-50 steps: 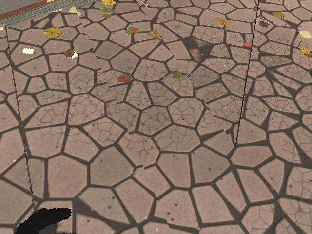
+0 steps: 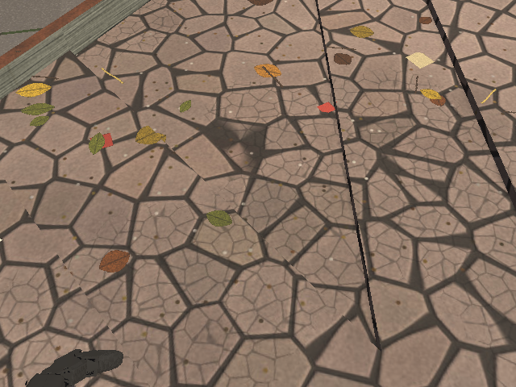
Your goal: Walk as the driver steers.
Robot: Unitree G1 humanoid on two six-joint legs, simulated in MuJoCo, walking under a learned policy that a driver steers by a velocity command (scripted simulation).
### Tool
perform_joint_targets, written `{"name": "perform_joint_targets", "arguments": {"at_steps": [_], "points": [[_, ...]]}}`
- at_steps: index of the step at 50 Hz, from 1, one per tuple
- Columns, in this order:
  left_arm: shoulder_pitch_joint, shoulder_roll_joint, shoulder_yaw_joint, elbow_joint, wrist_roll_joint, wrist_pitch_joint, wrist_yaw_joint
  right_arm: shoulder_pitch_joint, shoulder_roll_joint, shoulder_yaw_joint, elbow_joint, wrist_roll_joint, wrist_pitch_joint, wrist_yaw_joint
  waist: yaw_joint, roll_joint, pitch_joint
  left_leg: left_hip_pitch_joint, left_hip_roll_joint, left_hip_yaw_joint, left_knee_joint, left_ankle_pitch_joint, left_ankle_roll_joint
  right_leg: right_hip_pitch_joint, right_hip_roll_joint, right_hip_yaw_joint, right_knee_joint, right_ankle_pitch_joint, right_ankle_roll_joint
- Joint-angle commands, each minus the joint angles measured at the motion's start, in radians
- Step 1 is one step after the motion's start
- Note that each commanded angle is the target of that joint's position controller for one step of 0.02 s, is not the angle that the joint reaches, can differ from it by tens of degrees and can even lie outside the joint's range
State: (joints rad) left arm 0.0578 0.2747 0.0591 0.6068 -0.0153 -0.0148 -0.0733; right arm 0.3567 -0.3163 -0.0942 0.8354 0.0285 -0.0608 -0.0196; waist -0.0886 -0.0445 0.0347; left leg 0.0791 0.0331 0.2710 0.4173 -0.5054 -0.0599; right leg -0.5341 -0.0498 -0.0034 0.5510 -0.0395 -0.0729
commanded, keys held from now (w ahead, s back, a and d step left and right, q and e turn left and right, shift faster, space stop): w+e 0.20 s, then w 0.80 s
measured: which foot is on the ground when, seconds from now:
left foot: down 0.00-0.02, up 0.04-0.50, down 0.52-1.00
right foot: up 0.00-0.02, down 0.04-0.52, up 0.54-1.00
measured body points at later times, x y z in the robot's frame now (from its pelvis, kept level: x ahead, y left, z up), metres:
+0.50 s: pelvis +0.31 -0.03 -0.02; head +0.34 -0.05 +0.43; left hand +0.39 +0.24 -0.14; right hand +0.49 -0.30 -0.09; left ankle +0.50 +0.04 -0.73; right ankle +0.13 -0.10 -0.75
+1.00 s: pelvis +0.58 -0.10 -0.02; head +0.61 -0.11 +0.43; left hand +0.85 +0.07 -0.10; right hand +0.51 -0.38 -0.14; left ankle +0.49 +0.04 -0.75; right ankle +0.70 -0.28 -0.73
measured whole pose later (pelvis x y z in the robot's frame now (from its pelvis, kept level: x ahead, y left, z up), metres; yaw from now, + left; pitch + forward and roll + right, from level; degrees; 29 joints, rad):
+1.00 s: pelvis +0.58 -0.10 -0.02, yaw -13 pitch +2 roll +3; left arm 0.06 0.26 0.04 0.69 -0.01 -0.07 -0.04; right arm 0.38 -0.28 -0.06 0.85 0.02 -0.07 0.00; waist -0.10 -0.05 0.02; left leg -0.04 -0.06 0.02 0.38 -0.37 0.03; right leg -0.55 -0.07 0.07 0.49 0.12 0.00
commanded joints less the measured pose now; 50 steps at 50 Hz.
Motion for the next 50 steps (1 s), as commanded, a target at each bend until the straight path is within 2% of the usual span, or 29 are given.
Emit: {"name": "perform_joint_targets", "arguments": {"at_steps": [1, 2, 3, 4, 5, 6, 7, 8, 11, 15, 16, 17, 19, 21, 24, 25, 26, 27, 28, 29, 30, 31, 32, 33, 36, 39, 42, 46, 50], "points": [[0.225, 0.172, 0.082, -0.009, 0.003, -0.002, 0.018, -0.04, -0.202, -0.044, -0.059, 0.007, 0.006, -0.007, 0.187, 0.071, -0.115, -0.08, 0.209, -0.061, 0.357, 1.053, 0.112, 0.33, 0.103, -0.089, -0.059, -0.029, -0.076], [0.355, 0.222, 0.1, 0.031, -0.006, 0.007, 0.039, -0.02, -0.14, -0.021, -0.068, -0.027, 0.0, -0.007, 0.234, -0.016, -0.185, -0.37, 0.157, -0.061, 0.685, 0.676, 0.067, 0.646, 0.015, 0.054, -0.012, 0.095, -0.12], [0.35, 0.316, 0.094, 0.032, -0.015, 0.002, 0.048, 0.065, 0.019, 0.027, -0.091, -0.092, -0.028, 0.013, 0.11, -0.312, -0.248, -0.756, -0.002, -0.143, 1.092, -0.228, 0.022, 0.908, -0.146, 0.36, 0.126, 0.483, -0.222], [0.409, 0.296, 0.089, -0.007, -0.008, -0.014, 0.03, 0.043, -0.076, 0.029, -0.154, -0.029, -0.069, 0.029, 0.183, -0.203, -0.508, -0.908, -0.05, -0.337, 1.181, -0.202, 0.012, 1.059, -0.309, 0.764, -0.108, 0.09, -0.41], [0.407, 0.236, 0.081, 0.021, -0.008, -0.023, 0.024, -0.114, -0.127, 0.012, -0.172, 0.018, -0.084, 0.023, 0.22, -0.036, -0.37, -0.988, -0.002, -0.351, 1.136, -0.078, 0.028, 0.982, -0.263, 0.694, -0.199, -0.028, -0.347], [0.32, 0.202, 0.068, 0.021, -0.017, -0.03, 0.028, -0.173, -0.125, 0.019, -0.194, 0.011, -0.086, 0.011, 0.182, 0.023, -0.22, -1.014, 0.031, -0.332, 1.05, 0.027, 0.036, 0.827, -0.223, 0.597, -0.222, -0.043, -0.293], [0.227, 0.153, 0.047, 0.001, -0.011, -0.032, 0.031, -0.184, -0.112, 0.021, -0.171, -0.024, -0.073, -0.004, 0.135, 0.102, -0.131, -0.942, 0.068, -0.332, 0.991, 0.093, 0.038, 0.659, -0.182, 0.5, -0.236, 0.049, -0.242], [0.18, 0.169, 0.048, -0.018, 0.006, -0.037, 0.04, -0.131, -0.122, 0.017, -0.179, -0.033, -0.064, -0.005, 0.082, 0.032, -0.127, -0.854, 0.082, -0.357, 0.939, 0.14, 0.02, 0.534, -0.186, 0.49, -0.248, 0.163, -0.268], [0.165, 0.155, 0.043, 0.003, 0.007, -0.041, 0.054, -0.115, -0.087, 0.024, -0.183, -0.049, -0.037, 0.002, 0.046, 0.03, -0.082, -0.807, 0.103, -0.33, 0.837, 0.147, 0.001, 0.374, -0.138, 0.379, -0.275, 0.291, -0.247], [0.246, 0.14, 0.035, 0.061, 0.004, -0.039, 0.083, -0.228, -0.03, 0.049, -0.219, -0.057, -0.045, 0.017, 0.098, 0.011, -0.071, -0.829, 0.089, -0.293, 0.606, 0.44, 0.007, 0.365, -0.064, 0.234, -0.265, 0.454, -0.175], [0.252, 0.128, 0.028, 0.071, -0.002, -0.039, 0.089, -0.271, -0.043, 0.046, -0.225, -0.051, -0.055, 0.025, 0.113, 0.02, -0.051, -0.774, 0.072, -0.29, 0.433, 0.578, 0.011, 0.337, -0.024, 0.191, -0.273, 0.37, -0.147], [0.278, 0.129, 0.028, 0.085, -0.004, -0.038, 0.092, -0.34, -0.022, 0.053, -0.236, -0.048, -0.062, 0.031, 0.147, 0.009, -0.027, -0.686, 0.037, -0.258, 0.28, 0.693, 0.014, 0.288, 0.004, 0.163, -0.294, 0.274, -0.122], [0.343, 0.155, 0.033, 0.12, -0.001, -0.039, 0.09, -0.427, -0.002, 0.057, -0.257, -0.03, -0.065, 0.042, 0.19, -0.024, 0.001, -0.606, -0.01, -0.249, 0.159, 0.778, 0.017, 0.305, -0.037, 0.212, -0.345, 0.139, -0.126], [0.362, 0.152, 0.035, 0.144, -0.002, -0.038, 0.087, -0.439, -0.037, 0.043, -0.263, -0.017, -0.061, 0.046, 0.185, -0.047, 0.024, -0.638, -0.016, -0.276, 0.075, 0.706, 0.041, 0.432, -0.082, 0.25, -0.314, 0.138, -0.122], [0.353, 0.159, 0.042, 0.157, 0.002, -0.026, 0.092, -0.367, -0.076, 0.023, -0.246, -0.022, -0.06, 0.048, 0.134, -0.074, -0.009, -0.607, -0.035, -0.277, 0.051, 0.527, 0.098, 0.591, -0.134, 0.275, -0.194, 0.388, -0.096], [0.335, 0.162, 0.043, 0.151, 0.005, -0.022, 0.093, -0.286, -0.096, 0.011, -0.226, -0.027, -0.061, 0.046, 0.091, -0.08, -0.064, -0.498, -0.06, -0.253, 0.046, 0.488, 0.124, 0.602, -0.114, 0.262, -0.098, 0.558, -0.082], [0.309, 0.153, 0.036, 0.138, 0.013, -0.019, 0.091, -0.153, -0.125, -0.002, -0.199, -0.031, -0.061, 0.044, 0.019, -0.065, -0.169, -0.285, -0.029, -0.263, 0.066, 0.538, 0.164, 0.545, -0.07, 0.227, 0.068, 0.596, -0.06], [0.343, 0.107, 0.02, 0.117, 0.034, -0.022, 0.089, 0.013, -0.176, -0.014, -0.178, -0.046, -0.06, 0.041, -0.021, 0.043, -0.326, 0.071, 0.145, -0.467, 0.147, 0.608, 0.254, 0.3, 0.014, 0.205, 0.361, 0.312, -0.026], [0.502, 0.016, -0.008, 0.141, 0.009, -0.035, 0.079, 0.113, -0.199, -0.026, -0.12, -0.031, -0.055, 0.053, 0.016, 0.336, -0.471, 0.381, 0.364, -0.933, 0.038, 0.358, 0.425, -0.046, 0.175, 0.161, 0.724, -0.502, 0.043], [0.429, 0.108, 0.007, 0.142, -0.009, -0.044, 0.074, 0.128, -0.118, -0.007, -0.116, -0.007, -0.051, 0.053, -0.025, 0.237, -0.401, 0.342, 0.346, -1.037, -0.069, 0.072, 0.388, -0.181, 0.128, 0.219, 0.814, -0.543, 0.038], [0.278, 0.156, 0.021, 0.094, -0.019, -0.049, 0.072, 0.022, -0.092, 0.003, -0.131, -0.008, -0.047, 0.046, -0.025, 0.159, -0.205, 0.163, 0.308, -0.888, -0.114, 0.046, 0.337, -0.236, 0.069, 0.171, 0.798, -0.442, 0.036], [0.204, 0.15, 0.019, 0.071, -0.008, -0.053, 0.074, -0.055, -0.083, 0.01, -0.142, -0.025, -0.04, 0.042, 0.006, 0.076, -0.1, -0.015, 0.268, -0.782, -0.144, 0.136, 0.311, -0.206, 0.025, 0.13, 0.736, -0.353, 0.035], [0.184, 0.138, 0.023, 0.065, 0.006, -0.056, 0.074, -0.093, -0.069, 0.016, -0.143, -0.035, -0.04, 0.043, 0.039, 0.064, -0.042, -0.136, 0.235, -0.712, -0.17, 0.238, 0.305, -0.168, -0.005, 0.117, 0.672, -0.309, 0.04], [0.213, 0.122, 0.025, 0.07, 0.008, -0.054, 0.073, -0.108, -0.054, 0.022, -0.143, -0.043, -0.043, 0.043, 0.072, 0.097, -0.041, -0.201, 0.201, -0.656, -0.193, 0.305, 0.295, -0.106, -0.031, 0.117, 0.629, -0.278, 0.044], [0.252, 0.077, 0.016, 0.082, 0.009, -0.04, 0.079, -0.114, -0.062, 0.021, -0.126, -0.028, -0.05, 0.044, 0.103, 0.134, -0.038, -0.28, 0.172, -0.545, -0.251, 0.411, 0.309, -0.06, -0.057, 0.087, 0.497, -0.252, 0.07], [0.14, 0.052, 0.003, 0.048, 0.018, -0.046, 0.08, -0.086, -0.11, 0.006, -0.1, -0.023, -0.043, 0.03, 0.075, 0.105, -0.021, -0.283, 0.157, -0.46, -0.281, 0.496, 0.305, -0.082, -0.068, 0.066, 0.298, -0.09, 0.094], [0.078, 0.053, 0.003, 0.048, 0.014, -0.061, 0.07, -0.05, -0.117, 0.004, -0.077, -0.016, -0.041, 0.025, 0.051, 0.095, -0.027, -0.285, 0.114, -0.365, -0.248, 0.551, 0.272, -0.016, -0.044, 0.05, 0.142, 0.149, 0.101], [-0.053, 0.046, -0.001, 0.011, 0.002, -0.072, 0.046, 0.029, -0.114, 0.004, -0.03, -0.001, -0.025, 0.017, 0.0, 0.097, 0.016, -0.202, 0.148, -0.386, -0.177, 0.461, 0.253, -0.039, -0.034, 0.067, -0.02, 0.239, 0.084], [-0.09, 0.069, 0.004, -0.003, -0.005, -0.074, 0.02, 0.059, -0.139, -0.009, -0.011, -0.009, 0.001, 0.005, -0.005, 0.102, 0.026, -0.111, 0.204, -0.441, -0.053, 0.468, 0.235, -0.039, -0.026, 0.078, -0.087, 0.103, 0.051]]}}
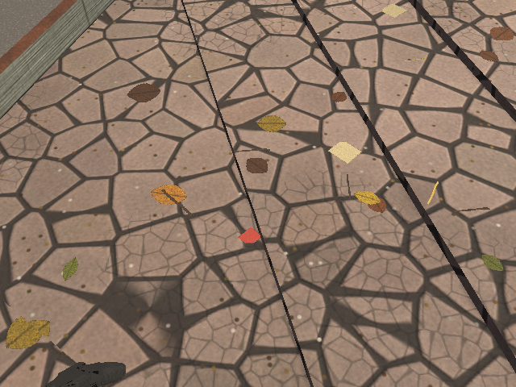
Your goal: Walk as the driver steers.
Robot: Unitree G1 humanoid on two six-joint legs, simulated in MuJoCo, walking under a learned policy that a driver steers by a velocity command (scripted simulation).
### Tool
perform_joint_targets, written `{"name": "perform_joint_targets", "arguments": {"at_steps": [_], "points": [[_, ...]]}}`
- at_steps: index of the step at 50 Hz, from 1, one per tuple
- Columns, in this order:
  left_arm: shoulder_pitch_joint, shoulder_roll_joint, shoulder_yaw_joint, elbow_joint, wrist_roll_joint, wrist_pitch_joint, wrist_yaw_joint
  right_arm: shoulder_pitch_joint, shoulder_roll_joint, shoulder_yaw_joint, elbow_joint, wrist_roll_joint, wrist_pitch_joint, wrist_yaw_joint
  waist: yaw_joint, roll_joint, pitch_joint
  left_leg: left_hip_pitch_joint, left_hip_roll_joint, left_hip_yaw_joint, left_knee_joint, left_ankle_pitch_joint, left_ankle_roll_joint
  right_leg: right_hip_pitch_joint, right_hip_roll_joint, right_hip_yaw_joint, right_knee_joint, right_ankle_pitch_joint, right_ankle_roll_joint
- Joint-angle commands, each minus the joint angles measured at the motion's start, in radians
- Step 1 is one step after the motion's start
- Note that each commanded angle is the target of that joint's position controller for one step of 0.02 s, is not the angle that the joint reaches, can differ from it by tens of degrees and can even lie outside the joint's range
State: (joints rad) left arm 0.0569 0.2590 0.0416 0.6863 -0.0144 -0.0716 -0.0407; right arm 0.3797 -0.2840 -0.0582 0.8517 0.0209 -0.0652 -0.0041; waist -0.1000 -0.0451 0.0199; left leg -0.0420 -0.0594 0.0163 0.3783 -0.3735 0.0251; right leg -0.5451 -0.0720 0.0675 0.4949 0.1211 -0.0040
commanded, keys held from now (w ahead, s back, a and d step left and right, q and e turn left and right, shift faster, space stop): w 0.04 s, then w+q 0.96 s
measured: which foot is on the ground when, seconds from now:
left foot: down 0.00-0.10, up 0.12-0.60, down 0.62-1.00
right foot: up 0.00-0.06, down 0.08-0.60, up 0.62-1.00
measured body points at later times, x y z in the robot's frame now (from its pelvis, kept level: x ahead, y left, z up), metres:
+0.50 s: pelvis +0.28 -0.04 -0.03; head +0.30 -0.04 +0.41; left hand +0.23 +0.23 -0.17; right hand +0.52 -0.23 -0.13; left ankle +0.44 +0.14 -0.71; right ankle +0.16 -0.14 -0.77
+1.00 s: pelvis +0.55 +0.06 -0.03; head +0.57 +0.09 +0.42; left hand +0.64 +0.38 -0.11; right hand +0.74 -0.17 -0.13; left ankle +0.45 +0.11 -0.77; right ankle +0.80 -0.02 -0.72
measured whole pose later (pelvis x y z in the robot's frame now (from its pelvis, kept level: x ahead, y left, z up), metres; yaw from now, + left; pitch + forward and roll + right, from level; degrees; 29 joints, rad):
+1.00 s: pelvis +0.55 +0.06 -0.03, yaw +29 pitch +3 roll +0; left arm 0.04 0.28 0.06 0.70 0.00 -0.10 -0.01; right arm 0.34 -0.27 -0.08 0.72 0.02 -0.03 -0.01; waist -0.08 -0.04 0.02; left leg -0.14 -0.12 -0.18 0.42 -0.30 0.08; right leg -0.64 -0.06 0.12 0.60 0.05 0.08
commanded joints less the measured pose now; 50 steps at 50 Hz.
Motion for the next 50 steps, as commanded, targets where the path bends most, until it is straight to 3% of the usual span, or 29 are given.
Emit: {"name": "perform_joint_targets", "arguments": {"at_steps": [1, 3, 4, 5, 6, 7, 8, 9, 10, 13, 16, 18, 21, 23, 25, 28, 29, 30, 31, 32, 33, 34, 35, 36, 38, 40, 42, 45, 50], "points": [[-0.071, 0.093, 0.025, -0.078, -0.007, -0.017, -0.014, 0.037, -0.18, -0.048, -0.026, -0.002, 0.011, -0.012, 0.017, 0.108, 0.039, 0.019, 0.302, -0.198, 0.021, 0.379, 0.143, 0.002, 0.002, 0.001, -0.038, -0.114, -0.027], [0.085, 0.132, 0.049, -0.029, 0.002, -0.022, -0.006, 0.023, -0.177, -0.045, -0.026, -0.003, 0.018, -0.006, 0.101, 0.071, -0.049, -0.007, 0.242, -0.169, 0.239, 0.56, 0.114, 0.237, 0.041, -0.046, -0.099, -0.138, -0.069], [0.237, 0.174, 0.067, 0.004, 0.016, -0.026, 0.001, 0.024, -0.133, -0.027, -0.032, -0.01, 0.016, -0.001, 0.176, 0.043, -0.158, -0.161, 0.182, -0.13, 0.461, 0.474, 0.079, 0.512, -0.009, -0.024, -0.036, -0.087, -0.1], [0.36, 0.251, 0.078, 0.018, 0.029, -0.019, 0.012, 0.109, -0.016, 0.007, -0.043, -0.042, 0.004, 0.008, 0.169, -0.191, -0.319, -0.445, 0.086, -0.07, 0.833, -0.13, 0.021, 0.84, -0.242, 0.226, 0.086, 0.092, -0.168], [0.439, 0.267, 0.084, 0.041, 0.018, -0.009, 0.005, 0.193, -0.029, 0.015, -0.045, 0.011, -0.023, 0.014, 0.187, -0.307, -0.427, -0.712, -0.004, -0.137, 1.053, -0.303, -0.016, 1.014, -0.4, 0.596, -0.024, -0.062, -0.333], [0.45, 0.22, 0.08, 0.067, 0.009, 0.002, 0.006, 0.074, -0.112, -0.008, -0.058, 0.043, -0.034, 0.006, 0.232, -0.134, -0.321, -0.838, 0.048, -0.162, 1.115, -0.214, -0.025, 0.945, -0.369, 0.577, -0.117, -0.249, -0.311], [0.385, 0.172, 0.064, 0.059, 0.016, 0.003, 0.011, -0.049, -0.144, -0.016, -0.092, 0.037, -0.034, -0.001, 0.233, -0.067, -0.186, -0.865, 0.084, -0.129, 1.128, -0.135, -0.027, 0.813, -0.318, 0.439, -0.14, -0.233, -0.258], [0.289, 0.137, 0.046, 0.046, 0.028, 0.001, 0.011, -0.083, -0.132, -0.017, -0.099, 0.02, -0.023, -0.009, 0.186, -0.012, -0.111, -0.824, 0.117, -0.117, 1.1, -0.053, -0.033, 0.656, -0.279, 0.336, -0.167, -0.157, -0.23], [0.226, 0.107, 0.036, 0.042, 0.034, -0.008, 0.01, -0.076, -0.124, -0.021, -0.103, 0.005, -0.008, -0.013, 0.142, -0.042, -0.067, -0.771, 0.143, -0.134, 1.05, 0.018, -0.036, 0.534, -0.25, 0.268, -0.192, -0.079, -0.222], [0.187, 0.08, 0.034, 0.076, 0.032, -0.029, 0.016, -0.028, -0.056, -0.017, -0.102, 0.008, 0.03, -0.007, 0.077, -0.062, -0.03, -0.703, 0.168, -0.137, 0.991, 0.073, -0.035, 0.391, -0.196, 0.09, -0.25, 0.053, -0.185], [0.228, 0.11, 0.047, 0.116, 0.039, -0.035, 0.035, -0.097, -0.027, -0.01, -0.145, -0.005, 0.035, -0.005, 0.087, -0.022, -0.012, -0.777, 0.169, -0.151, 0.893, 0.166, -0.04, 0.418, -0.204, -0.004, -0.274, 0.201, -0.187], [0.244, 0.105, 0.046, 0.131, 0.042, -0.034, 0.047, -0.134, -0.029, -0.013, -0.164, -0.001, 0.03, 0.003, 0.094, -0.006, -0.01, -0.804, 0.156, -0.152, 0.788, 0.288, -0.032, 0.458, -0.188, -0.07, -0.275, 0.222, -0.165], [0.256, 0.109, 0.041, 0.138, 0.036, -0.03, 0.06, -0.263, -0.011, -0.006, -0.208, 0.0, 0.019, 0.026, 0.137, -0.01, 0.034, -0.722, 0.131, -0.054, 0.492, 0.497, -0.02, 0.445, -0.133, -0.18, -0.301, 0.143, -0.111], [0.317, 0.128, 0.045, 0.163, 0.027, -0.02, 0.067, -0.363, 0.025, 0.007, -0.247, 0.003, 0.02, 0.044, 0.178, 0.007, 0.073, -0.685, 0.122, 0.0, 0.342, 0.52, -0.012, 0.473, -0.145, -0.206, -0.312, 0.109, -0.098], [0.352, 0.153, 0.053, 0.181, 0.018, -0.007, 0.068, -0.406, 0.028, 0.007, -0.275, 0.009, 0.025, 0.06, 0.19, -0.015, 0.088, -0.679, 0.106, 0.03, 0.281, 0.447, 0.008, 0.563, -0.185, -0.209, -0.291, 0.187, -0.102], [0.334, 0.193, 0.068, 0.173, 0.003, 0.017, 0.076, -0.365, -0.026, -0.019, -0.297, 0.001, 0.033, 0.074, 0.129, -0.067, 0.023, -0.582, 0.034, 0.099, 0.262, 0.25, 0.07, 0.686, -0.213, -0.243, -0.114, 0.659, -0.084], [0.323, 0.209, 0.074, 0.171, 0.002, 0.023, 0.08, -0.289, -0.06, -0.036, -0.285, 0.0, 0.036, 0.073, 0.079, -0.083, -0.024, -0.48, 0.005, 0.109, 0.256, 0.203, 0.094, 0.692, -0.214, -0.251, 0.002, 0.768, -0.077], [0.293, 0.211, 0.074, 0.164, -0.001, 0.025, 0.081, -0.134, -0.11, -0.062, -0.249, 0.0, 0.039, 0.064, -0.01, -0.074, -0.102, -0.25, -0.022, 0.099, 0.206, 0.249, 0.128, 0.608, -0.194, -0.268, 0.191, 0.748, -0.06], [0.282, 0.197, 0.067, 0.146, 0.005, 0.014, 0.082, 0.024, -0.181, -0.093, -0.21, 0.001, 0.049, 0.041, -0.085, -0.001, -0.193, 0.075, 0.041, -0.051, 0.172, 0.316, 0.179, 0.37, -0.145, -0.268, 0.461, 0.465, -0.02], [0.401, 0.026, 0.012, 0.095, 0.047, -0.013, 0.057, 0.013, -0.289, -0.105, -0.205, 0.004, 0.042, 0.031, 0.044, 0.286, -0.303, 0.456, 0.327, -0.616, 0.138, 0.273, 0.394, -0.101, 0.079, -0.196, 0.891, -0.651, 0.044], [0.291, 0.113, 0.025, 0.075, 0.01, -0.059, 0.037, 0.092, -0.224, -0.088, -0.219, -0.005, 0.034, 0.025, -0.05, 0.183, -0.453, 0.535, 0.4, -0.869, -0.026, 0.073, 0.453, -0.236, 0.111, 0.05, 1.016, -0.729, 0.035], [0.176, 0.148, 0.04, 0.035, -0.031, -0.076, 0.033, 0.052, -0.177, -0.075, -0.2, -0.015, 0.025, 0.022, -0.056, 0.153, -0.283, 0.433, 0.363, -0.726, -0.062, 0.083, 0.385, -0.336, 0.06, 0.053, 0.985, -0.629, 0.014], [0.148, 0.138, 0.035, 0.019, -0.021, -0.084, 0.042, -0.032, -0.145, -0.064, -0.209, -0.006, 0.016, 0.021, 0.004, 0.057, -0.162, 0.241, 0.315, -0.603, -0.078, 0.152, 0.336, -0.301, 0.014, 0.045, 0.871, -0.527, 0.003], [0.15, 0.142, 0.043, 0.03, 0.006, -0.081, 0.05, -0.115, -0.114, -0.055, -0.224, -0.005, 0.008, 0.022, 0.062, 0.015, -0.086, 0.065, 0.272, -0.513, -0.093, 0.265, 0.302, -0.222, -0.014, 0.036, 0.769, -0.48, 0.008], [0.201, 0.148, 0.056, 0.033, 0.022, -0.056, 0.051, -0.179, -0.09, -0.046, -0.25, -0.019, 0.003, 0.02, 0.128, 0.058, -0.065, -0.1, 0.23, -0.44, -0.133, 0.389, 0.295, -0.096, -0.041, 0.04, 0.699, -0.449, 0.03], [0.198, 0.123, 0.053, 0.026, 0.029, -0.036, 0.054, -0.171, -0.107, -0.051, -0.242, -0.013, -0.001, 0.012, 0.139, 0.063, -0.047, -0.192, 0.213, -0.373, -0.144, 0.476, 0.293, -0.078, -0.048, 0.014, 0.618, -0.42, 0.062], [0.137, 0.09, 0.04, -0.003, 0.039, -0.028, 0.054, -0.138, -0.136, -0.059, -0.23, -0.014, 0.003, -0.003, 0.123, 0.067, -0.038, -0.244, 0.195, -0.328, -0.142, 0.525, 0.278, -0.09, -0.043, -0.003, 0.538, -0.336, 0.086], [0.006, 0.075, 0.032, -0.035, 0.036, -0.034, 0.046, -0.088, -0.138, -0.06, -0.209, -0.002, 0.013, -0.013, 0.069, 0.102, -0.021, -0.283, 0.118, -0.263, -0.11, 0.448, 0.21, -0.021, 0.008, -0.017, 0.265, -0.076, 0.088], [-0.117, 0.098, 0.038, -0.081, 0.006, -0.044, 0.025, -0.004, -0.142, -0.065, -0.175, 0.01, 0.03, -0.013, 0.021, 0.147, -0.018, -0.197, 0.142, -0.375, -0.029, 0.252, 0.178, 0.069, 0.075, 0.003, 0.026, -0.064, 0.078]]}}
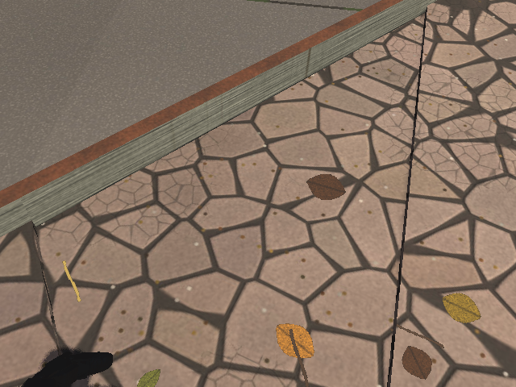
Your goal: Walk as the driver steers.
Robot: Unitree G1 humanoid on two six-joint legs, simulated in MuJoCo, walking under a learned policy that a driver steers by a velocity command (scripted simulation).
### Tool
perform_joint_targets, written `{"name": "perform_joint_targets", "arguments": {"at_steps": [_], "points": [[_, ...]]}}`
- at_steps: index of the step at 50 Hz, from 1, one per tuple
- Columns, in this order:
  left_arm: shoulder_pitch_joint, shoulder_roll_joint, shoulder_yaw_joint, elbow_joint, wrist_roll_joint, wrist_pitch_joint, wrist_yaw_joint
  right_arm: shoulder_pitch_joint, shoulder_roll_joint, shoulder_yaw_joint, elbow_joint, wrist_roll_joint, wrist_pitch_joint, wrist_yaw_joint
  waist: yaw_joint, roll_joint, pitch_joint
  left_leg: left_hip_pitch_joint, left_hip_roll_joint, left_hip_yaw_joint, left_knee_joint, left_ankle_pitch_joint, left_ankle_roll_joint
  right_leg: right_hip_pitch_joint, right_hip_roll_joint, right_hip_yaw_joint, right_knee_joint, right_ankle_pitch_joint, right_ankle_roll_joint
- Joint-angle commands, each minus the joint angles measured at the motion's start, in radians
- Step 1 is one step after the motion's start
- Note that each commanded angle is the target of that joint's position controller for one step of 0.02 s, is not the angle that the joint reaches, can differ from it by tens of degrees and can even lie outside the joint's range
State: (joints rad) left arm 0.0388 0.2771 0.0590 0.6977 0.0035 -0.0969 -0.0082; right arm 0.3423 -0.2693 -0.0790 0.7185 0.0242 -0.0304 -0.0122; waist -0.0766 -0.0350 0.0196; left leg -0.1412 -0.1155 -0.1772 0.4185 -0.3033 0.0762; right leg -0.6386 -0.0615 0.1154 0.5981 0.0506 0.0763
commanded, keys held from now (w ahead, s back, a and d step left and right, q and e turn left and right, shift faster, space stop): w+q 0.30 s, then q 0.50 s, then no key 0.20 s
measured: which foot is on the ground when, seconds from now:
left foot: down 0.00-0.10, up 0.12-0.54, down 0.56-1.00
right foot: up 0.00-0.08, down 0.10-0.56, up 0.58-0.98, down 1.00-1.00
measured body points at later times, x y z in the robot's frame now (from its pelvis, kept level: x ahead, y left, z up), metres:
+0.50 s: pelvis +0.25 -0.01 +0.00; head +0.28 +0.01 +0.44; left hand +0.19 +0.28 -0.13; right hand +0.53 -0.18 -0.08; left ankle +0.35 +0.16 -0.71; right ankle +0.19 -0.16 -0.74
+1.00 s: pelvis +0.35 +0.03 -0.01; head +0.38 +0.04 +0.44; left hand +0.33 +0.34 -0.12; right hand +0.64 -0.12 -0.10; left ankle +0.36 +0.15 -0.74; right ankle +0.45 -0.07 -0.74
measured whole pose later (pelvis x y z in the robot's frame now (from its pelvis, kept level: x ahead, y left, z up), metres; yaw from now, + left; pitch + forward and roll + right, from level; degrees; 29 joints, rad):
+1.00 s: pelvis +0.35 +0.03 -0.01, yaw +33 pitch +2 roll +0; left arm 0.14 0.29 0.05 0.75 0.01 0.00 0.01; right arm 0.17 -0.29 -0.07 0.60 0.00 0.04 -0.02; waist -0.01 0.00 0.02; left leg -0.40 -0.13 -0.16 0.55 -0.17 0.03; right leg -0.36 -0.01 0.06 0.60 -0.26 0.03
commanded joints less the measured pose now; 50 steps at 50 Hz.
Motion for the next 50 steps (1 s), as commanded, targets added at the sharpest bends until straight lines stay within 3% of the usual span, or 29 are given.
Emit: {"name": "perform_joint_targets", "arguments": {"at_steps": [1, 3, 4, 5, 6, 7, 8, 9, 10, 12, 15, 17, 21, 24, 26, 27, 28, 29, 30, 31, 32, 33, 35, 37, 40, 42, 47, 49, 50], "points": [[-0.09, 0.099, 0.029, -0.093, -0.015, -0.023, -0.011, 0.036, -0.153, -0.045, -0.042, 0.006, -0.002, -0.007, 0.007, 0.153, -0.027, -0.056, 0.215, -0.221, -0.035, 0.177, 0.123, 0.173, 0.069, -0.036, -0.097, -0.044, -0.014], [-0.008, 0.125, 0.046, -0.079, -0.018, -0.035, -0.011, 0.011, -0.145, -0.045, -0.053, 0.004, -0.001, -0.01, 0.06, 0.193, -0.047, -0.026, 0.221, -0.268, 0.04, 0.2, 0.101, 0.269, 0.07, -0.04, -0.138, -0.128, -0.056], [0.084, 0.152, 0.06, -0.061, -0.009, -0.042, -0.005, 0.005, -0.111, -0.034, -0.061, 0.001, -0.005, -0.008, 0.109, 0.187, -0.1, -0.052, 0.179, -0.241, 0.142, 0.236, 0.069, 0.417, 0.045, -0.036, -0.159, -0.127, -0.094], [0.237, 0.208, 0.075, -0.051, 0.013, -0.046, 0.003, 0.005, -0.046, -0.01, -0.081, -0.013, -0.012, -0.002, 0.173, 0.085, -0.235, -0.174, 0.12, -0.154, 0.419, 0.131, 0.03, 0.681, -0.125, 0.116, -0.129, -0.149, -0.166], [0.35, 0.281, 0.095, 0.001, 0.025, -0.035, -0.001, 0.152, 0.002, 0.006, -0.104, 0.019, -0.018, -0.005, 0.122, -0.274, -0.373, -0.527, -0.011, -0.018, 0.747, -0.293, -0.039, 1.003, -0.36, 0.589, -0.219, -0.358, -0.344], [0.343, 0.194, 0.077, -0.007, -0.002, -0.029, -0.007, 0.148, -0.106, -0.01, -0.081, 0.024, -0.017, -0.009, 0.142, -0.212, -0.321, -0.659, 0.077, -0.031, 0.895, -0.281, -0.056, 0.979, -0.376, 0.701, -0.27, -0.591, -0.338], [0.295, 0.13, 0.058, -0.02, -0.005, -0.021, -0.001, 0.03, -0.164, -0.027, -0.093, 0.015, -0.011, -0.008, 0.173, -0.124, -0.183, -0.696, 0.111, -0.01, 0.932, -0.181, -0.064, 0.86, -0.321, 0.526, -0.285, -0.579, -0.289], [0.239, 0.111, 0.048, -0.026, 0.005, -0.012, 0.002, -0.033, -0.161, -0.029, -0.106, 0.001, -0.006, -0.009, 0.158, -0.06, -0.107, -0.664, 0.143, 0.024, 0.915, -0.106, -0.068, 0.73, -0.275, 0.387, -0.298, -0.452, -0.259], [0.203, 0.09, 0.041, -0.019, 0.008, -0.006, 0.004, -0.069, -0.149, -0.032, -0.121, -0.009, -0.006, -0.006, 0.139, -0.053, -0.049, -0.637, 0.168, 0.026, 0.868, -0.057, -0.07, 0.63, -0.237, 0.293, -0.32, -0.341, -0.251], [0.18, 0.068, 0.032, -0.005, 0.01, -0.009, 0.009, -0.058, -0.109, -0.031, -0.126, 0.004, 0.004, 0.005, 0.103, -0.093, -0.018, -0.56, 0.203, 0.046, 0.807, -0.023, -0.068, 0.529, -0.191, 0.157, -0.371, -0.238, -0.235], [0.194, 0.101, 0.044, 0.028, 0.001, -0.017, 0.009, -0.092, -0.065, -0.019, -0.146, 0.0, 0.017, 0.007, 0.097, -0.068, 0.003, -0.582, 0.221, 0.069, 0.703, 0.014, -0.083, 0.512, -0.205, 0.053, -0.42, -0.125, -0.264], [0.178, 0.129, 0.052, 0.04, 0.005, -0.012, 0.014, -0.129, -0.061, -0.016, -0.16, -0.008, 0.019, 0.01, 0.092, -0.05, 0.015, -0.582, 0.22, 0.086, 0.601, 0.079, -0.098, 0.519, -0.212, -0.029, -0.407, 0.101, -0.27], [0.159, 0.16, 0.059, 0.059, -0.007, 0.016, 0.032, -0.206, -0.046, -0.008, -0.17, -0.012, 0.011, 0.037, 0.111, -0.059, -0.009, -0.434, 0.183, 0.173, 0.339, 0.298, -0.091, 0.51, -0.162, -0.211, -0.356, 0.273, -0.217], [0.171, 0.189, 0.069, 0.072, -0.033, 0.027, 0.035, -0.238, -0.076, -0.022, -0.193, -0.011, 0.019, 0.058, 0.108, -0.071, -0.026, -0.365, 0.161, 0.194, 0.238, 0.262, -0.057, 0.567, -0.187, -0.236, -0.289, 0.292, -0.192], [0.149, 0.212, 0.079, 0.065, -0.054, 0.031, 0.036, -0.173, -0.12, -0.044, -0.185, -0.02, 0.026, 0.061, 0.058, -0.071, -0.063, -0.259, 0.115, 0.228, 0.168, 0.205, -0.014, 0.59, -0.187, -0.254, -0.15, 0.413, -0.169], [0.143, 0.197, 0.076, 0.061, -0.059, 0.034, 0.035, -0.067, -0.156, -0.066, -0.156, -0.023, 0.028, 0.056, 0.001, -0.035, -0.111, -0.113, 0.076, 0.242, 0.095, 0.268, 0.018, 0.557, -0.152, -0.281, 0.009, 0.406, -0.142], [0.189, 0.162, 0.064, 0.056, -0.034, 0.032, 0.029, 0.03, -0.225, -0.092, -0.141, -0.021, 0.031, 0.036, -0.037, 0.084, -0.168, 0.101, 0.123, 0.143, 0.059, 0.561, 0.068, 0.4, -0.088, -0.302, 0.259, 0.18, -0.082], [0.282, 0.049, 0.025, 0.024, 0.041, 0.032, 0.016, -0.001, -0.325, -0.094, -0.17, -0.026, 0.033, 0.015, 0.072, 0.373, -0.247, 0.37, 0.391, -0.231, 0.157, 1.044, 0.229, 0.051, 0.057, -0.277, 0.644, -0.753, -0.01], [0.301, 0.113, 0.02, 0.027, 0.017, 0.027, 0.006, -0.013, -0.297, -0.076, -0.213, -0.037, 0.02, 0.028, 0.029, 0.295, -0.479, 0.417, 0.507, -0.504, 0.036, 0.767, 0.365, -0.012, 0.093, -0.046, 0.811, -0.794, -0.013], [0.191, 0.171, 0.034, 0.015, -0.018, 0.034, 0.006, -0.055, -0.24, -0.062, -0.218, -0.034, 0.013, 0.037, 0.001, 0.162, -0.383, 0.335, 0.444, -0.403, -0.012, 0.612, 0.315, -0.062, 0.058, -0.021, 0.812, -0.677, -0.028], [0.151, 0.16, 0.03, 0.0, -0.015, 0.043, 0.016, -0.1, -0.209, -0.053, -0.205, -0.015, 0.012, 0.034, 0.029, 0.107, -0.271, 0.22, 0.392, -0.319, -0.027, 0.497, 0.257, -0.085, 0.03, -0.032, 0.736, -0.59, -0.033], [0.142, 0.154, 0.031, 0.012, -0.001, 0.055, 0.028, -0.135, -0.185, -0.044, -0.205, -0.006, 0.017, 0.029, 0.053, 0.062, -0.204, 0.107, 0.353, -0.268, -0.045, 0.441, 0.217, -0.057, 0.002, -0.029, 0.667, -0.539, -0.027], [0.153, 0.159, 0.033, 0.011, 0.007, 0.078, 0.035, -0.194, -0.189, -0.042, -0.216, -0.028, 0.028, 0.018, 0.103, 0.105, -0.158, -0.081, 0.304, -0.215, -0.079, 0.438, 0.19, 0.067, 0.006, -0.036, 0.561, -0.486, -0.023], [0.166, 0.133, 0.026, 0.021, 0.01, 0.084, 0.037, -0.201, -0.197, -0.047, -0.213, -0.037, 0.03, 0.008, 0.112, 0.12, -0.172, -0.129, 0.281, -0.183, -0.079, 0.49, 0.19, 0.121, 0.03, -0.048, 0.466, -0.466, -0.012], [0.128, 0.111, 0.015, 0.013, 0.01, 0.092, 0.039, -0.191, -0.209, -0.052, -0.203, -0.024, 0.04, -0.011, 0.097, 0.121, -0.187, -0.143, 0.263, -0.196, -0.078, 0.375, 0.18, 0.144, 0.047, -0.031, 0.346, -0.407, 0.004], [0.116, 0.109, 0.013, 0.014, 0.005, 0.098, 0.036, -0.206, -0.197, -0.047, -0.204, -0.025, 0.048, -0.017, 0.09, 0.14, -0.182, -0.167, 0.253, -0.196, -0.084, 0.247, 0.163, 0.171, 0.046, -0.032, 0.291, -0.361, 0.006], [0.082, 0.102, 0.011, -0.01, 0.002, 0.091, 0.022, -0.184, -0.164, -0.029, -0.181, -0.032, 0.059, -0.006, 0.06, 0.185, -0.14, -0.171, 0.251, -0.24, -0.054, 0.129, 0.14, 0.259, 0.049, -0.055, 0.119, -0.375, -0.019], [0.124, 0.085, 0.01, -0.002, 0.006, 0.081, 0.01, -0.189, -0.141, -0.015, -0.173, -0.025, 0.064, -0.005, 0.092, 0.179, -0.129, -0.187, 0.224, -0.231, -0.008, 0.125, 0.098, 0.379, 0.057, -0.084, -0.09, -0.265, -0.054], [0.132, 0.105, 0.013, -0.006, 0.022, 0.077, 0.007, -0.145, -0.116, -0.007, -0.156, -0.026, 0.062, -0.005, 0.088, 0.143, -0.12, -0.22, 0.186, -0.204, 0.03, 0.078, 0.048, 0.45, 0.005, -0.043, -0.176, -0.19, -0.083]]}}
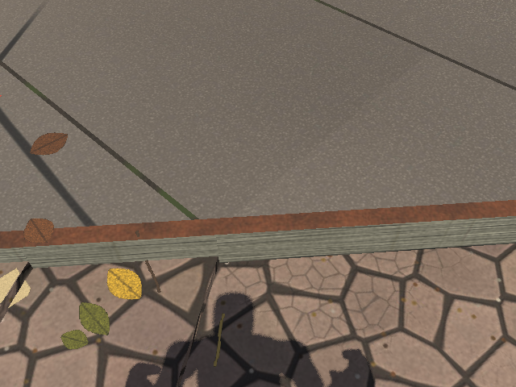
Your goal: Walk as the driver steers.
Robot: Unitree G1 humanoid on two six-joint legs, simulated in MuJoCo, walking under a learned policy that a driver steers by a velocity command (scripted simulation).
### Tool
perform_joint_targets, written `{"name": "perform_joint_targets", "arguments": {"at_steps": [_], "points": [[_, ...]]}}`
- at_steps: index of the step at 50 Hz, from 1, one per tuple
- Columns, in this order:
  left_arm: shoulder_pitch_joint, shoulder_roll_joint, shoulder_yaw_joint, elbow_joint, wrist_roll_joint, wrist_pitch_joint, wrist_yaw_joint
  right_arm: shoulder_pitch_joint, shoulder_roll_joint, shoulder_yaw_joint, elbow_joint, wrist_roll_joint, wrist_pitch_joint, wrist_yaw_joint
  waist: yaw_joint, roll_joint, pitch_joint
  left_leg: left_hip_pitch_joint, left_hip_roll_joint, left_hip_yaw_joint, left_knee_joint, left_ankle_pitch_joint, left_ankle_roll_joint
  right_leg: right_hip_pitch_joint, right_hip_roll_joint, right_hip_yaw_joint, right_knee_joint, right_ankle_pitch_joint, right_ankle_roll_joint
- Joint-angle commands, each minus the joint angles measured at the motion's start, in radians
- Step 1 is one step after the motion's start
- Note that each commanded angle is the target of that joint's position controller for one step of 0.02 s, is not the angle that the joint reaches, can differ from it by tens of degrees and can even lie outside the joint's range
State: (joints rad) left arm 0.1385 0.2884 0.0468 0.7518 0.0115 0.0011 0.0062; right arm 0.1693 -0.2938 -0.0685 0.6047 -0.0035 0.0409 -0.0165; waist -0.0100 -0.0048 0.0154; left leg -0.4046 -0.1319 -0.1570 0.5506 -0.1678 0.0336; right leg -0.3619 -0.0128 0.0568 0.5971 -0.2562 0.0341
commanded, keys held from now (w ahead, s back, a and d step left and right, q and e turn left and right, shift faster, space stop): no key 1.00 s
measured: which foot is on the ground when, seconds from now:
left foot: down 0.00-0.02, up 0.04-0.22, down 0.24-1.00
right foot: down 0.00-1.00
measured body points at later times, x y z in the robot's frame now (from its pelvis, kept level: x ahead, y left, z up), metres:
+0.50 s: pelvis +0.01 +0.00 +0.01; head +0.02 +0.01 +0.45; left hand +0.13 +0.26 -0.11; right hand +0.15 -0.25 -0.10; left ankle +0.00 +0.13 -0.73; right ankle +0.03 -0.14 -0.73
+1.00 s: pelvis +0.01 +0.00 +0.01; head +0.02 +0.01 +0.46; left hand +0.06 +0.27 -0.14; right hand +0.10 -0.25 -0.13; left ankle +0.00 +0.13 -0.73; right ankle +0.03 -0.14 -0.73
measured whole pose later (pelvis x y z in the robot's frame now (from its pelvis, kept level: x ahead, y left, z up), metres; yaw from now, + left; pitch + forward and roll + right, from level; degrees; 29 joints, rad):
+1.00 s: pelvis +0.01 +0.00 +0.01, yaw +2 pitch -2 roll +0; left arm 0.22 0.24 0.03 0.98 0.00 0.00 0.04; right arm 0.22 -0.22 -0.03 0.94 0.00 0.00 -0.03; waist 0.02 0.00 0.04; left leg -0.19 -0.02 -0.08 0.52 -0.30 -0.01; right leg -0.21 -0.03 0.02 0.51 -0.26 0.04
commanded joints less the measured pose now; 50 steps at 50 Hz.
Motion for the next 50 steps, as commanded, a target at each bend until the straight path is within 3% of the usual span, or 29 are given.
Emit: {"name": "perform_joint_targets", "arguments": {"at_steps": [1, 2, 3, 4, 6, 8, 10, 12, 13, 14, 15, 16, 18, 25, 50], "points": [[0.036, 0.166, 0.036, -0.075, 0.034, -0.021, -0.005, 0.082, -0.055, -0.006, -0.038, -0.012, -0.015, -0.001, -0.02, -0.071, -0.126, -0.018, 0.1, -0.114, 0.068, -0.238, 0.021, 0.232, -0.223, 0.187, -0.233, 0.245, -0.109], [0.007, 0.162, 0.033, -0.058, 0.05, -0.02, -0.006, 0.055, -0.086, -0.019, -0.059, 0.0, -0.021, -0.004, -0.04, -0.259, -0.067, -0.034, 0.036, 0.012, 0.117, -0.337, -0.023, 0.098, -0.325, 0.349, -0.301, 0.234, -0.244], [-0.051, 0.114, 0.02, -0.087, 0.043, -0.027, -0.004, 0.028, -0.14, -0.031, -0.051, -0.011, -0.025, -0.007, -0.019, -0.214, -0.051, 0.008, 0.079, 0.002, 0.222, -0.343, -0.055, 0.061, -0.322, 0.346, -0.318, 0.214, -0.271], [-0.059, 0.111, 0.02, -0.084, 0.028, -0.03, 0.0, 0.009, -0.147, -0.039, -0.045, -0.005, -0.023, -0.007, -0.012, -0.192, -0.049, -0.004, 0.079, 0.016, 0.265, -0.32, -0.069, 0.087, -0.289, 0.307, -0.302, 0.215, -0.251], [-0.059, 0.126, 0.024, -0.077, 0.001, -0.032, 0.006, 0.017, -0.109, -0.034, -0.025, -0.008, -0.008, -0.008, -0.007, -0.156, -0.048, -0.02, 0.114, 0.026, 0.294, -0.304, -0.101, 0.144, -0.252, 0.247, -0.265, 0.287, -0.225], [-0.049, 0.11, 0.019, -0.065, -0.003, -0.022, 0.005, 0.019, -0.042, -0.011, -0.009, -0.001, -0.007, -0.001, -0.004, -0.145, -0.056, 0.045, 0.126, 0.069, 0.176, -0.286, -0.11, 0.162, -0.197, 0.164, -0.224, 0.4, -0.201], [-0.023, 0.098, 0.015, -0.052, -0.01, -0.01, 0.001, 0.029, -0.022, -0.005, 0.012, 0.007, -0.012, 0.002, -0.004, -0.163, -0.081, 0.138, 0.115, 0.111, -0.035, -0.133, -0.103, 0.195, -0.159, 0.119, -0.179, 0.447, -0.182], [0.032, 0.085, 0.01, -0.037, -0.011, -0.016, -0.006, 0.02, -0.062, -0.011, 0.018, -0.001, -0.01, 0.004, 0.012, -0.138, -0.098, 0.253, 0.141, 0.073, -0.156, 0.071, -0.076, 0.179, -0.135, 0.113, -0.171, 0.352, -0.126], [0.045, 0.078, 0.005, -0.038, 0.002, -0.027, -0.013, 0.014, -0.107, -0.017, 0.008, -0.007, -0.007, -0.001, 0.032, -0.066, -0.113, 0.307, 0.199, 0.018, -0.119, 0.249, -0.053, 0.138, -0.108, 0.087, -0.149, 0.268, -0.087], [0.082, 0.074, 0.005, -0.036, 0.005, -0.036, -0.02, 0.011, -0.136, -0.027, 0.032, -0.006, -0.004, -0.001, 0.073, 0.06, -0.119, 0.275, 0.19, 0.026, -0.054, 0.181, -0.01, 0.139, -0.049, 0.019, -0.164, 0.158, -0.051], [0.033, 0.094, 0.006, -0.029, 0.009, -0.037, -0.021, 0.012, -0.09, -0.021, 0.026, -0.007, -0.006, 0.005, 0.025, 0.034, -0.106, 0.233, 0.179, 0.027, -0.069, 0.099, 0.003, 0.16, -0.035, -0.007, -0.135, 0.111, -0.026], [0.005, 0.086, 0.005, -0.033, 0.006, -0.034, -0.021, 0.013, -0.067, -0.011, 0.036, -0.015, -0.01, 0.007, 0.023, 0.032, -0.083, 0.209, 0.181, 0.018, -0.088, 0.06, -0.002, 0.154, -0.031, -0.017, -0.128, 0.095, -0.021], [-0.004, 0.07, 0.001, -0.03, 0.006, -0.022, -0.014, 0.002, -0.073, -0.01, 0.046, -0.015, -0.018, 0.005, 0.026, 0.046, -0.042, 0.177, 0.178, 0.016, -0.101, 0.051, -0.013, 0.143, -0.03, -0.02, -0.121, 0.111, -0.022], [0.018, 0.066, 0.003, 0.012, 0.002, -0.01, 0.004, 0.024, -0.061, 0.001, 0.087, -0.011, -0.036, -0.008, 0.029, 0.044, -0.005, 0.144, 0.172, 0.014, -0.113, 0.002, -0.02, 0.155, -0.026, -0.023, -0.128, 0.089, -0.01], [0.102, 0.054, 0.004, 0.208, -0.008, -0.005, 0.037, 0.063, -0.032, 0.016, 0.315, 0.0, -0.047, -0.019, 0.025, 0.014, 0.019, 0.174, 0.137, 0.062, -0.132, 0.021, -0.028, 0.165, -0.017, -0.037, -0.163, 0.101, -0.003]]}}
